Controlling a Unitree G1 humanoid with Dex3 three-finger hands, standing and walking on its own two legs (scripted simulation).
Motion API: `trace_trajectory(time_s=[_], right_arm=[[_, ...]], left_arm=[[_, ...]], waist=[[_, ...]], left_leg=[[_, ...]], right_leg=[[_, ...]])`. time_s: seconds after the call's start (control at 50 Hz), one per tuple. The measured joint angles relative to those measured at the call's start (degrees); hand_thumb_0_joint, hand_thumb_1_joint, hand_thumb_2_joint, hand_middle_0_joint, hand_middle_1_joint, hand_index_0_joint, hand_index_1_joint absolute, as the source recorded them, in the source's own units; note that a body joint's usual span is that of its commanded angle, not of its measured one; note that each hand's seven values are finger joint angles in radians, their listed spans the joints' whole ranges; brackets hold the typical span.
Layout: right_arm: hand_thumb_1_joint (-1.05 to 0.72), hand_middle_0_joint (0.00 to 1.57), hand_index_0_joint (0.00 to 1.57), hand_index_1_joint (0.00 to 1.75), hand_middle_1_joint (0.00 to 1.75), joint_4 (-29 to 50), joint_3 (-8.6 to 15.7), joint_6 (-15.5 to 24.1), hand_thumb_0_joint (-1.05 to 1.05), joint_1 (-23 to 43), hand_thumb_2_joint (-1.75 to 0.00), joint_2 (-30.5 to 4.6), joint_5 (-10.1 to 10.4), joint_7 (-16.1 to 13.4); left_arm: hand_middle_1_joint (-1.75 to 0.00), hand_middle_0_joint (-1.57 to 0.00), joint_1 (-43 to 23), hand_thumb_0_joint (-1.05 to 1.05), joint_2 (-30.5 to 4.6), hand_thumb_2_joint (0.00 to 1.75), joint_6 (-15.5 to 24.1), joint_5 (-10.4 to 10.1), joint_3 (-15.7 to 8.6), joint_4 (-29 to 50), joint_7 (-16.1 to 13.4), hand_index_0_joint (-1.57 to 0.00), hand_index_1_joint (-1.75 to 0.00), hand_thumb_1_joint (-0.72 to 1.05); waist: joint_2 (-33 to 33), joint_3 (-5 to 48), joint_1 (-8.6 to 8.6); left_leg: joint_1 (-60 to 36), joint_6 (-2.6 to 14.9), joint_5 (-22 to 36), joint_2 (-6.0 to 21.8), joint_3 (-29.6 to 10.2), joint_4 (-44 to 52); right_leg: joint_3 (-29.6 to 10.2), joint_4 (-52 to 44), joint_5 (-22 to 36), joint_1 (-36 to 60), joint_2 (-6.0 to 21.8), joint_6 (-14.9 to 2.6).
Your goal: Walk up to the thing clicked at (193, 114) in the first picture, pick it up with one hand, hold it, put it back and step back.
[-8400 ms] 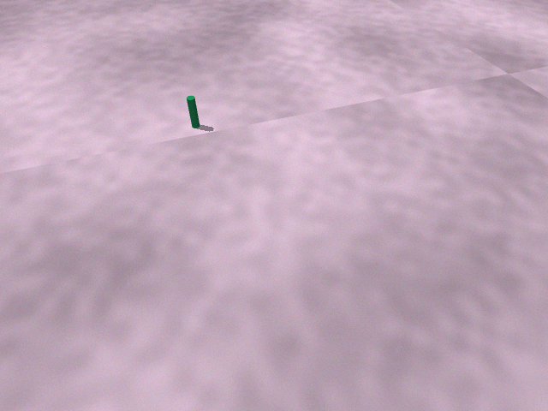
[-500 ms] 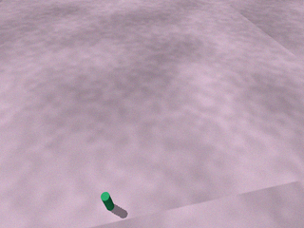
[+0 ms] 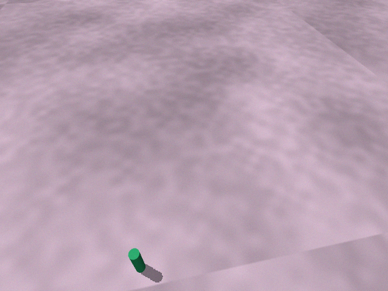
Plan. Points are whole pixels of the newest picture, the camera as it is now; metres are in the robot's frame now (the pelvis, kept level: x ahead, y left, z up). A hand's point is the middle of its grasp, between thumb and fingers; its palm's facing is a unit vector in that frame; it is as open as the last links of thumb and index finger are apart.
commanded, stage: stand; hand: left
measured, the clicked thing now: (137, 261) +0.38 +0.25 -0.69
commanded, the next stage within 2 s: go down in 0.08 s
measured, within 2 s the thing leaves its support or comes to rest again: neither
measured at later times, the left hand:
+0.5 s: hand out of the picture +0.15 +0.27 -0.16, palm faces +0.05 -0.93 -0.35, open 12.7 cm
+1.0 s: hand out of the picture +0.14 +0.29 -0.19, palm faces +0.07 -0.94 -0.34, open 17.2 cm
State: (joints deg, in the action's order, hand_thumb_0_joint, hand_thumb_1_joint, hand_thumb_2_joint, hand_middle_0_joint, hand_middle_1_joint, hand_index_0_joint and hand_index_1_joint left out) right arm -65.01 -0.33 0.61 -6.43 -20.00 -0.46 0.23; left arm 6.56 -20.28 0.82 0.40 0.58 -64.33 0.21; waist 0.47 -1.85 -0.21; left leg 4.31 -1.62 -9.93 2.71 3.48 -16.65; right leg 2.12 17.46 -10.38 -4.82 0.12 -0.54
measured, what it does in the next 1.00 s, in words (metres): lowers itself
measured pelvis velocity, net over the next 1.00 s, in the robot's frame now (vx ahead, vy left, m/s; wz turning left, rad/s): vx -0.01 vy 0.02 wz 0.03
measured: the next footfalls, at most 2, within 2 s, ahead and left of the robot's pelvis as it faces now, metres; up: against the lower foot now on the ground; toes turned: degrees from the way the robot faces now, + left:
none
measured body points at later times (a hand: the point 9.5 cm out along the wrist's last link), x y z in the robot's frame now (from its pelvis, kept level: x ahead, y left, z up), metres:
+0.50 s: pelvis -0.02 +0.00 -0.02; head +0.04 +0.01 +0.43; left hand +0.14 +0.32 -0.13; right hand +0.08 -0.25 -0.15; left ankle -0.01 +0.13 -0.75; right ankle -0.01 -0.11 -0.75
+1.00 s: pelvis -0.01 +0.02 -0.07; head +0.06 +0.04 +0.38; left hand +0.13 +0.33 -0.16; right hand +0.16 -0.23 -0.15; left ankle -0.01 +0.13 -0.75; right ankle -0.01 -0.11 -0.75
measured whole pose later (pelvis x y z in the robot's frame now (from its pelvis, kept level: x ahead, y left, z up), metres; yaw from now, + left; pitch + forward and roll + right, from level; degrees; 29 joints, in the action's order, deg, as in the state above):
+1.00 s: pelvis -0.01 +0.02 -0.07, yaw +2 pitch +13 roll -2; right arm -34.1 0.8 8.9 -12.8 -13.8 0.9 -4.0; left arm 14.1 -19.5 -12.7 2.5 -11.4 -27.2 3.2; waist 0.3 6.0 -1.9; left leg 42.6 0.0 -27.4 2.7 0.5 -56.5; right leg 3.8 53.9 -26.7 -40.5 1.7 0.6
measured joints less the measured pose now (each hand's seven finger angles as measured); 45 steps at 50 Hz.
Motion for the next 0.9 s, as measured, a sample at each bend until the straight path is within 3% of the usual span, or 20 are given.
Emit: trace_trajectory(time_s=[0.2, 0.28, 0.38, 0.46, 0.58, 0.72, 0.9], right_arm=[[-0.91, 0.21, 0.21, 0.3, 0.3, -0.09, 0.17, -0.13, 0.01, -0.32, -0.9, 0.05, -0.02, 0.14], [-0.93, 0.21, 0.2, 0.3, 0.3, 9.34, 0.09, 1.41, 0.01, -3.91, -0.9, 0.76, 2.75, -1.61], [-0.96, 0.21, 0.2, 0.3, 0.3, 15.7, 0.9, 2.13, 0.01, -5.1, -0.92, 4.1, 2.41, -2.07], [-0.96, 0.21, 0.2, 0.3, 0.3, 19.03, 1.37, 2.24, 0.01, -6.93, -0.92, 6.15, 2.05, -2.0], [-0.93, 0.21, 0.21, 0.3, 0.3, 22.94, 1.31, 3.0, 0.01, -8.29, -0.91, 6.2, 2.13, -1.99], [-0.89, 0.21, 0.21, 0.3, 0.3, 26.45, 1.76, 5.59, 0.01, -7.75, -0.89, 5.61, 1.87, -2.44], [-0.85, 0.21, 0.21, 0.3, 0.3, 29.28, 1.58, 7.47, 0.01, -6.57, -0.88, 5.84, 1.45, -3.65]], left_arm=[[-0.3, -0.2, 0.12, 0.0, -0.1, 0.89, -0.11, 0.07, -0.13, -0.05, 0.07, -0.2, -0.29, 0.9], [-0.24, -0.15, -2.71, 0.01, 1.6, 0.83, 0.82, -1.17, -3.15, 3.41, -0.76, -0.16, -0.23, 0.84], [-0.14, -0.08, -8.71, 0.01, 1.09, 0.6, 1.03, 2.01, -7.58, 4.02, 0.83, -0.09, -0.14, 0.61], [-0.1, -0.06, -8.08, 0.0, 0.44, 0.42, -0.46, 3.73, -10.06, 7.46, 1.34, -0.07, -0.09, 0.4], [-0.07, -0.06, -5.03, 0.0, 0.48, 0.22, -5.16, 3.61, -10.6, 12.25, 1.46, -0.07, -0.06, 0.08], [-0.07, -0.08, -0.2, 0.0, 1.32, 0.11, -7.49, 2.82, -11.01, 20.97, 2.5, -0.08, -0.07, -0.26], [-0.08, -0.1, 5.42, 0.0, 1.43, 0.06, -10.95, 2.77, -11.46, 32.68, 2.84, -0.09, -0.09, -0.48]], waist=[[-0.11, -0.46, -0.03], [0.1, -1.34, -0.42], [-0.79, -0.74, -0.86], [-1.26, 1.16, -1.25], [-0.28, 3.45, -1.66], [-0.15, 4.9, -1.39], [-0.51, 6.94, -1.33]], left_leg=[[0.48, 0.03, 0.28, -0.01, -0.12, 0.0], [6.65, 0.49, -1.13, -0.37, -1.31, -5.15], [15.28, 0.49, -3.13, -0.31, -1.51, -11.79], [18.88, 0.57, -5.1, -0.21, -1.16, -15.65], [23.11, 1.08, -8.21, -0.29, -1.18, -21.22], [29.59, 1.53, -12.11, -0.38, -1.58, -29.07], [35.53, 1.63, -16.16, -0.15, -2.45, -36.93]], right_leg=[[0.11, -0.1, 0.29, -0.39, 0.0, -0.04], [1.15, 4.77, -1.41, -5.94, 0.59, -0.05], [1.15, 11.59, -3.54, -14.62, 0.84, -0.14], [0.67, 15.33, -5.27, -18.35, 0.91, -0.07], [0.52, 19.85, -7.74, -22.08, 1.21, 0.44], [0.65, 26.89, -11.28, -28.03, 1.6, 0.96], [1.21, 33.87, -15.06, -33.29, 1.65, 1.16]])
